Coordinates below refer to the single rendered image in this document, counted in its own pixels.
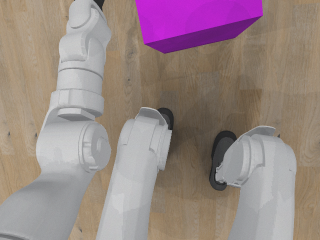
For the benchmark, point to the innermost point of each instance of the robot right shin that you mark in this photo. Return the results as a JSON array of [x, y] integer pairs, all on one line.
[[223, 172]]

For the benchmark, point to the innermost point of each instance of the left robot foot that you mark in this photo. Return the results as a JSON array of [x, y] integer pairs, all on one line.
[[168, 116]]

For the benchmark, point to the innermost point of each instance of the carton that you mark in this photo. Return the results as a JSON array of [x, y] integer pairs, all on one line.
[[174, 25]]

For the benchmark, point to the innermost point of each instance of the robot left upper arm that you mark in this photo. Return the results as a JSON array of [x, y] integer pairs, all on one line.
[[69, 154]]

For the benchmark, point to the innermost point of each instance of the left robot forearm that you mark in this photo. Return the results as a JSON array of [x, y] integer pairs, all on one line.
[[78, 95]]

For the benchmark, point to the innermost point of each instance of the robot left hand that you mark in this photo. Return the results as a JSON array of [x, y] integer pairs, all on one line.
[[99, 3]]

